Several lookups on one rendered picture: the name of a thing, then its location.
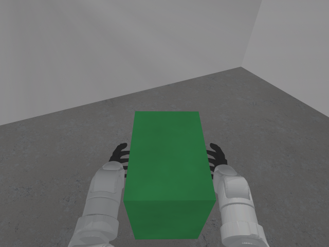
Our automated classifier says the left robot forearm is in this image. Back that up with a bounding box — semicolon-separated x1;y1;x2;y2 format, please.
68;161;125;247

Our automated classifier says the left robot hand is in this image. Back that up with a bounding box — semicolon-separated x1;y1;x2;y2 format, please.
109;143;130;178

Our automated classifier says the carton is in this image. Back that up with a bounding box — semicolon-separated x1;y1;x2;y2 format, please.
123;111;216;239

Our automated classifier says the right robot forearm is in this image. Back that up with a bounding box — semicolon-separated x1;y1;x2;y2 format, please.
213;164;269;247

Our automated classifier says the right robot hand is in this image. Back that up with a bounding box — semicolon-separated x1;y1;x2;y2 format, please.
206;143;227;179

